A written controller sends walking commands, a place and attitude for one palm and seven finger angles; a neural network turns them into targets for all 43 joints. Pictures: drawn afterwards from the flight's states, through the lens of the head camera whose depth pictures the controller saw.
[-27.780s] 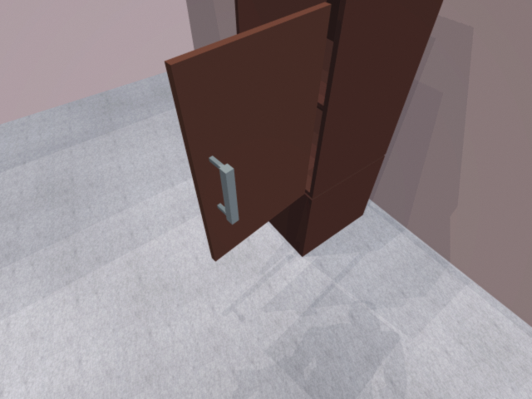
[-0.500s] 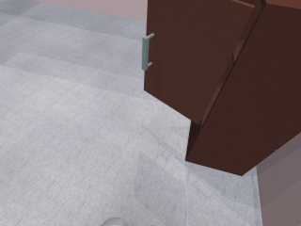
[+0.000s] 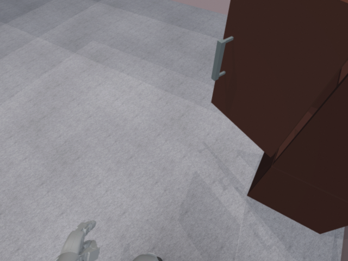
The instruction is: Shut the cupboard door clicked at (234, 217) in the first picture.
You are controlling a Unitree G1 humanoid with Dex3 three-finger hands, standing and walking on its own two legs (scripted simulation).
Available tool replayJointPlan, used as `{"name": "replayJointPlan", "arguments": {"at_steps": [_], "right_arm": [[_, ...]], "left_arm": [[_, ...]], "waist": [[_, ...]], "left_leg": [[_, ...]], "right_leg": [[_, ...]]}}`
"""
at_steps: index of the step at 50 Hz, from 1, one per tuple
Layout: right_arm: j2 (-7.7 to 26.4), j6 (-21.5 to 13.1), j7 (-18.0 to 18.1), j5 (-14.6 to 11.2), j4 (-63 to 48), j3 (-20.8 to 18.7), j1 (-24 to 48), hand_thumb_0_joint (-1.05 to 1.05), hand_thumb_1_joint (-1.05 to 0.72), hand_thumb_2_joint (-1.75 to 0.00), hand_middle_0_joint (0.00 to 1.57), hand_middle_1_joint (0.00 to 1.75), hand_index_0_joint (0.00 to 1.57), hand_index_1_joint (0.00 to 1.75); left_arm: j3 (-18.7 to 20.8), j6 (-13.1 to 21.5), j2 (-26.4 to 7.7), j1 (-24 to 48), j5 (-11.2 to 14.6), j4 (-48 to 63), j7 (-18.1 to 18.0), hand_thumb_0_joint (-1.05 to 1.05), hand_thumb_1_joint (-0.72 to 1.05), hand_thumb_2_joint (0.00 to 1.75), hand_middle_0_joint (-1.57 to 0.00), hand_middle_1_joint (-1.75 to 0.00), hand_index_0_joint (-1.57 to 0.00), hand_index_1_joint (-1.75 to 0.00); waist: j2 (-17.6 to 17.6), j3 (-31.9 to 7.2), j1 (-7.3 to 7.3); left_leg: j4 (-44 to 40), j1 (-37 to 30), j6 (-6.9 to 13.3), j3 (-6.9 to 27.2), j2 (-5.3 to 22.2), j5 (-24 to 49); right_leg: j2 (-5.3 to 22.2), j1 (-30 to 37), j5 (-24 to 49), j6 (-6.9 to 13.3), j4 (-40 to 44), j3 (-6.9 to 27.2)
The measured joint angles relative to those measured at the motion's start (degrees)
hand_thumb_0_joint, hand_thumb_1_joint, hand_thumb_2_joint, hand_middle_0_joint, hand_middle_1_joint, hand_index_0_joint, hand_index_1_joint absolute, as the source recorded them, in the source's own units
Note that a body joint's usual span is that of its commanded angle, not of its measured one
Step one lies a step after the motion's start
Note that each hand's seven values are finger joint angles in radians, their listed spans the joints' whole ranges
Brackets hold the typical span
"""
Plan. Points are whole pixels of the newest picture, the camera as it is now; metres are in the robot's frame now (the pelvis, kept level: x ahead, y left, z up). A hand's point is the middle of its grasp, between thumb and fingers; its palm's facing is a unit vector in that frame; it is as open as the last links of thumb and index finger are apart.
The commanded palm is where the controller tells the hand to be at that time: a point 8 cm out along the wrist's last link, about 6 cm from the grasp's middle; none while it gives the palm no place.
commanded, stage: walk to a spot facing it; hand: left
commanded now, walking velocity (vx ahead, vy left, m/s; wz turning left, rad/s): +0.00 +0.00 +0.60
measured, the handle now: (222, 59) +0.80 -0.16 -0.04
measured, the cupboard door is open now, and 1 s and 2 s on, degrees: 65 65 65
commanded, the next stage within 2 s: none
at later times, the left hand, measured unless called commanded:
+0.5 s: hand out of the picture -0.05 +0.22 -0.18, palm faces +0.38 -0.89 -0.26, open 7.4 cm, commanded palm none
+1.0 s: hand out of the picture +0.00 +0.18 -0.14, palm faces +0.56 -0.78 -0.27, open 7.4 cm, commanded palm none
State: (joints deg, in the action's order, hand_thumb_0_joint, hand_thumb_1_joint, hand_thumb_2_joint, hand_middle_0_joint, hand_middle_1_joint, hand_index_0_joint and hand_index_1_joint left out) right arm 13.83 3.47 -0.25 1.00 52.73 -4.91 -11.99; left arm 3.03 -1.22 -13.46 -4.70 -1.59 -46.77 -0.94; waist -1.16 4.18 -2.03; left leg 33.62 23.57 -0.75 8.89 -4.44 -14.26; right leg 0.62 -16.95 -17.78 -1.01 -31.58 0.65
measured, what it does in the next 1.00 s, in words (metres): steps on the spot, turning left: left foot, then right foot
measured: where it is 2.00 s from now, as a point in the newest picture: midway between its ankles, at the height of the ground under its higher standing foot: (142, 252)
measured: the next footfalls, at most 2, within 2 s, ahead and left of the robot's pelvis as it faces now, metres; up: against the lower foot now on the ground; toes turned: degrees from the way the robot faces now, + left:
left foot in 0.40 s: +0.01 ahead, +0.12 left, +0.00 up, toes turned +22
right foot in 0.82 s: +0.14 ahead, -0.11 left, +0.00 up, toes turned +28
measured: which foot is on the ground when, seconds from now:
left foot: up 0.00-0.38, down 0.40-0.82, up 0.84-1.00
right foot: down 0.00-0.40, up 0.42-0.80, down 0.82-1.00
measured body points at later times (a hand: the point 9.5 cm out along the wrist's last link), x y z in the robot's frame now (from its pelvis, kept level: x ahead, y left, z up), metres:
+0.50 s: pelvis +0.01 +0.01 +0.00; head +0.05 +0.05 +0.44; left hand -0.07 +0.27 -0.16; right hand +0.23 -0.18 -0.12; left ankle -0.03 +0.10 -0.73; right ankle +0.00 -0.14 -0.67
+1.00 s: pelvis +0.03 -0.04 +0.01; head +0.08 -0.03 +0.45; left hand -0.03 +0.22 -0.12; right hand +0.23 -0.23 -0.15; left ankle -0.08 +0.05 -0.64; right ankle +0.10 -0.13 -0.73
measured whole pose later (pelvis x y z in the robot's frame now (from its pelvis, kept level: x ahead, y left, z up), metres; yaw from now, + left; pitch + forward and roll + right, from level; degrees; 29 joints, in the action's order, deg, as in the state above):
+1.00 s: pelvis +0.03 -0.04 +0.01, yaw +38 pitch +0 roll +1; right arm 14.7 5.4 -1.7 1.1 53.0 -5.2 -12.2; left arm 1.6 -1.5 -10.1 -10.4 -1.7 -47.6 -1.2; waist -2.1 5.8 -3.0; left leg 67.8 28.9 -3.3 0.8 0.0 -23.9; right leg 5.4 -14.9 -17.0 0.3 -32.0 -9.0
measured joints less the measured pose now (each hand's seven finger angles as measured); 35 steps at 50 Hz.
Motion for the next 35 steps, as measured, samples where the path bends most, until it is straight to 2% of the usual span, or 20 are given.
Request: {"name": "replayJointPlan", "arguments": {"at_steps": [2,3,5,8,10,13,17,19,20,22,24,26,30,35], "right_arm": [[1.2,0.5,-0.1,0.1,-0.1,-0.8,0.8,0.00,-0.91,-0.90,0.20,0.30,0.20,0.30],[1.7,0.6,-0.2,0.2,-0.4,-1.1,1.0,0.01,-0.91,-0.90,0.20,0.30,0.20,0.30],[2.4,0.9,-0.4,0.3,-0.7,-1.3,1.5,0.01,-0.91,-0.90,0.20,0.30,0.20,0.30],[2.5,1.3,-0.9,0.1,-1.1,-1.0,2.0,0.01,-0.91,-0.90,0.20,0.30,0.20,0.30],[2.2,1.7,-1.2,0.1,-1.1,-0.7,2.4,0.01,-0.91,-0.90,0.20,0.30,0.20,0.30],[1.5,2.0,-1.4,0.1,-1.0,0.0,3.6,0.01,-0.91,-0.90,0.20,0.30,0.19,0.30],[0.4,1.8,-1.6,-0.1,-1.4,1.0,5.7,0.01,-0.91,-0.90,0.20,0.30,0.19,0.30],[0.0,1.0,-1.7,-0.2,-2.2,1.4,6.4,0.01,-0.91,-0.90,0.20,0.30,0.20,0.30],[-0.1,0.3,-1.8,0.0,-2.7,1.6,6.7,0.01,-0.91,-0.90,0.20,0.30,0.20,0.30],[-0.8,-0.8,-1.6,-0.2,-3.2,1.9,7.4,0.01,-0.91,-0.90,0.20,0.30,0.20,0.30],[-1.2,-1.3,-1.0,-0.2,-3.6,2.5,7.3,0.00,-0.91,-0.90,0.20,0.30,0.20,0.30],[-1.4,-1.3,-0.3,0.0,-3.9,2.7,6.6,0.00,-0.91,-0.90,0.20,0.30,0.20,0.30],[-1.4,-1.1,0.1,0.1,-3.3,2.9,5.2,0.00,-0.91,-0.90,0.20,0.30,0.20,0.30],[-1.4,-0.5,-0.2,0.4,-2.3,2.5,3.1,0.00,-0.91,-0.90,0.20,0.30,0.20,0.30]], "left_arm": [[-0.7,0.1,1.1,-1.2,-0.3,-0.6,-0.2,0.01,0.91,0.90,-0.20,-0.30,-0.20,-0.30],[-0.9,0.0,1.6,-1.9,-0.3,-1.0,-0.3,0.01,0.91,0.90,-0.20,-0.30,-0.20,-0.30],[-1.1,-0.1,2.4,-3.6,-0.2,-1.7,-0.5,0.01,0.91,0.90,-0.20,-0.30,-0.20,-0.30],[-1.2,-0.2,2.9,-5.7,-0.1,-2.5,-0.7,0.01,0.91,0.90,-0.20,-0.30,-0.20,-0.30],[-1.0,-0.1,3.0,-6.9,-0.1,-2.7,-0.7,0.01,0.91,0.90,-0.20,-0.30,-0.20,-0.30],[-0.8,0.2,2.7,-8.4,-0.2,-2.8,-0.6,0.01,0.91,0.90,-0.20,-0.30,-0.20,-0.30],[0.0,0.2,1.5,-10.6,-0.5,-3.2,-0.5,0.01,0.91,0.90,-0.20,-0.30,-0.20,-0.30],[0.4,0.0,0.4,-11.8,-0.3,-3.7,-0.3,0.01,0.91,0.90,-0.20,-0.30,-0.20,-0.30],[0.7,-0.3,-0.1,-12.4,-0.1,-4.0,-0.2,0.01,0.91,0.90,-0.20,-0.30,-0.20,-0.30],[0.9,-1.7,-1.4,-12.1,0.1,-5.0,-0.4,0.01,0.91,0.90,-0.20,-0.30,-0.20,-0.30],[1.1,-2.9,-2.0,-11.5,0.1,-5.6,-0.5,0.01,0.91,0.90,-0.20,-0.30,-0.20,-0.30],[1.2,-3.4,-2.2,-10.3,0.2,-5.6,-0.3,0.01,0.91,0.90,-0.20,-0.30,-0.20,-0.30],[1.2,-2.8,-2.2,-7.7,0.2,-3.8,0.4,0.01,0.91,0.90,-0.20,-0.30,-0.20,-0.30],[1.1,-2.3,-1.8,-4.5,0.2,-1.6,0.7,0.01,0.91,0.90,-0.20,-0.30,-0.20,-0.30]], "waist": [[-1.1,0.6,-0.06],[-1.4,0.9,-0.16],[-1.5,1.4,-0.27],[-0.8,2.1,-0.50],[-0.1,2.6,-0.24],[0.8,3.4,0.90],[2.6,3.9,2.75],[3.6,3.6,3.25],[4.1,3.4,3.42],[5.4,3.7,4.03],[5.4,3.4,4.10],[4.6,3.0,3.72],[3.2,2.3,3.23],[2.3,1.4,2.07]], "left_leg": [[11.9,3.4,-0.6,-1.6,-0.1,-9.4],[18.2,5.0,-1.0,-2.9,0.0,-11.3],[27.8,6.9,-1.8,-5.4,1.0,-11.4],[32.4,7.0,-2.7,-7.9,3.1,-9.7],[30.8,5.9,-2.9,-8.8,4.3,-9.5],[24.9,3.3,-2.8,-10.0,5.5,-10.3],[13.1,-1.3,-1.8,-12.2,5.9,-10.7],[4.5,-4.8,-1.1,-13.3,5.3,-6.1],[2.2,-5.7,0.4,-13.5,4.9,-2.7],[4.0,-5.3,2.3,-13.1,4.0,-4.3],[3.1,-6.2,2.8,-12.2,3.9,-5.2],[0.8,-7.2,2.7,-10.7,3.9,-4.1],[-3.2,-8.9,2.5,-8.1,3.8,-1.4],[-4.4,-9.0,1.6,-5.3,3.4,-0.3]], "right_leg": [[0.3,0.5,-1.0,1.6,-1.3,-1.6],[0.8,1.1,-1.3,1.8,-1.2,-2.4],[1.7,2.6,-1.4,1.7,-0.3,-3.8],[3.1,4.4,-1.5,1.7,0.8,-6.3],[4.0,5.1,-1.8,1.7,1.0,-8.2],[5.1,5.7,-2.6,1.5,0.6,-10.9],[6.6,5.6,-4.6,0.7,-2.0,-14.1],[7.8,4.8,-6.6,0.0,-5.2,-15.4],[8.6,3.4,-7.7,-0.5,-8.7,-15.4],[8.1,-1.0,-13.4,-1.6,-19.5,-10.5],[6.6,-4.7,-14.5,-2.3,-27.3,-7.0],[5.6,-7.6,-12.3,-2.9,-31.4,-5.0],[5.0,-10.6,-7.6,-3.7,-30.4,-2.3],[4.0,-9.7,-5.4,-3.9,-21.7,-1.2]]}}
